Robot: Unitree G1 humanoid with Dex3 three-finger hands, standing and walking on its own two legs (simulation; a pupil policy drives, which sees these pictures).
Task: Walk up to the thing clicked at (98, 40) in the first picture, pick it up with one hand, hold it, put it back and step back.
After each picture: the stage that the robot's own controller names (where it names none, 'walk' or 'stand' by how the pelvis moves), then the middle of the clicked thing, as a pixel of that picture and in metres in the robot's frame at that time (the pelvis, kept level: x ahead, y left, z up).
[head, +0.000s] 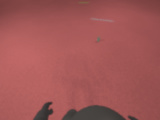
stand; (98, 39) +1.73 -0.16 -0.72
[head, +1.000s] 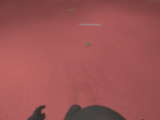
walk; (87, 44) +1.61 +0.18 -0.71
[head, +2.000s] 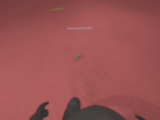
walk; (77, 56) +1.07 +0.31 -0.72
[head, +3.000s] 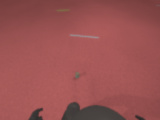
walk; (77, 75) +0.66 +0.21 -0.70
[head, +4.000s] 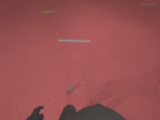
walk; (70, 88) +0.43 +0.20 -0.70
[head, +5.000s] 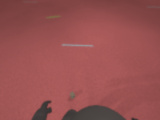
stand; (72, 95) +0.36 +0.21 -0.71
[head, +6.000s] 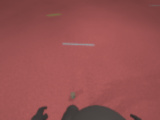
stand; (73, 95) +0.35 +0.20 -0.71
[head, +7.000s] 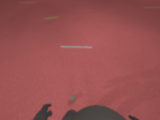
stand; (72, 98) +0.32 +0.20 -0.73
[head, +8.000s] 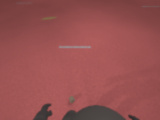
stand; (71, 99) +0.31 +0.20 -0.72
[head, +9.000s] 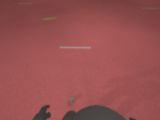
stand; (72, 99) +0.32 +0.20 -0.73
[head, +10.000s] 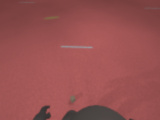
stand; (72, 98) +0.32 +0.19 -0.73
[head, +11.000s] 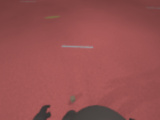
stand; (72, 99) +0.32 +0.18 -0.73
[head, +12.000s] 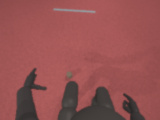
go down; (69, 75) +0.37 +0.20 -0.53
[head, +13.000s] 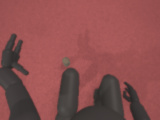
go down; (66, 62) +0.41 +0.23 -0.32
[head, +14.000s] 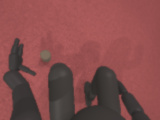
close in; (46, 56) +0.38 +0.27 -0.23
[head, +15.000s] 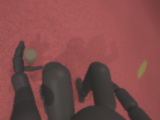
close; (30, 56) +0.37 +0.28 -0.21
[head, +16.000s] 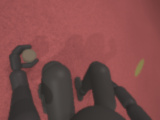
lift; (29, 56) +0.36 +0.28 -0.22
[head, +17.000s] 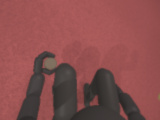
lift; (49, 64) +0.31 +0.26 -0.13
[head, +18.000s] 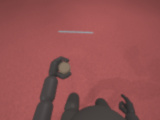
lift; (65, 70) +0.32 +0.17 +0.03
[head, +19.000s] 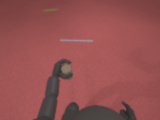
hold; (67, 72) +0.32 +0.17 +0.01
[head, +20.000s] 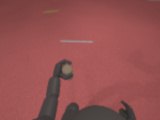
hold; (68, 72) +0.32 +0.16 +0.01
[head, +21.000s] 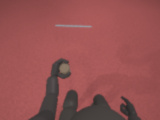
crouch; (65, 71) +0.33 +0.17 -0.05
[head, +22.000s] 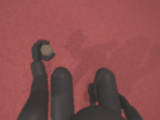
lower; (48, 52) +0.42 +0.26 -0.12
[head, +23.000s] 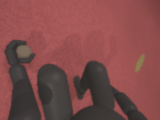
lower; (24, 53) +0.39 +0.29 -0.22
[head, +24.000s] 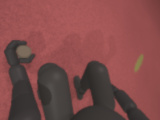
lower; (24, 53) +0.39 +0.29 -0.22
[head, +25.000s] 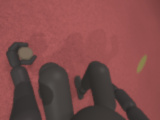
lower; (26, 55) +0.37 +0.29 -0.22
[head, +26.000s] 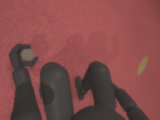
lower; (28, 56) +0.36 +0.29 -0.22
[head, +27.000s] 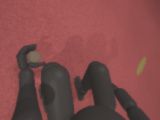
open; (34, 58) +0.36 +0.25 -0.22
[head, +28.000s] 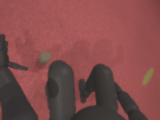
stand; (44, 57) +0.36 +0.24 -0.23
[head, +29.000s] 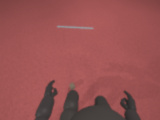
stand; (72, 86) +0.34 +0.17 -0.59
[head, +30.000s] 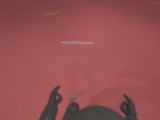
stand; (74, 96) +0.33 +0.17 -0.66
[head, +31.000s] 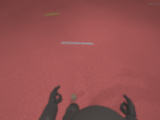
stand; (73, 97) +0.33 +0.17 -0.67
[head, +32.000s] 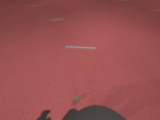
stand; (76, 98) +0.35 +0.15 -0.72
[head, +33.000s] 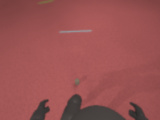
walk; (77, 81) +0.44 +0.17 -0.69
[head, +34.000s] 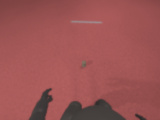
walk; (83, 64) +0.73 +0.11 -0.69
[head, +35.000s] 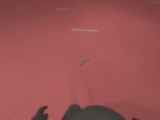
stand; (82, 61) +0.99 +0.17 -0.71
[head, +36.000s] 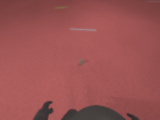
stand; (81, 61) +0.97 +0.15 -0.72
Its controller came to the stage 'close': yes
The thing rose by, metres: 0.71
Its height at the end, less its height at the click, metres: +0.00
